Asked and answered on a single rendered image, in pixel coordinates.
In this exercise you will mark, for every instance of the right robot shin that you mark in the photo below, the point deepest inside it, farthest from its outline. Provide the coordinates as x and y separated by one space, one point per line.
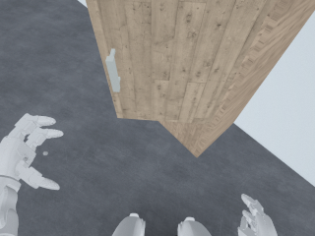
190 218

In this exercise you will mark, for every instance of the robot left forearm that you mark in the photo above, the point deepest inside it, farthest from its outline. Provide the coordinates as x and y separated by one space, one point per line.
9 220

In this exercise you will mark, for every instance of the right robot thigh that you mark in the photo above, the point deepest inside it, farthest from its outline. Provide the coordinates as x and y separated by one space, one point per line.
192 228

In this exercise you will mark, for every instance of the robot right hand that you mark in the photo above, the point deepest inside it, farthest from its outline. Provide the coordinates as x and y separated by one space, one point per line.
260 223

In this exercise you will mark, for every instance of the cupboard door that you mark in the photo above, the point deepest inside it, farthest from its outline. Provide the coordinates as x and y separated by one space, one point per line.
176 59

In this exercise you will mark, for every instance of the handle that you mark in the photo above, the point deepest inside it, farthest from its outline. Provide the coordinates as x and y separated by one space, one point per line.
112 71

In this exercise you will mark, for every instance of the robot left hand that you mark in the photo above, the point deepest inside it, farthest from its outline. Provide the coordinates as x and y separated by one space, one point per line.
13 149

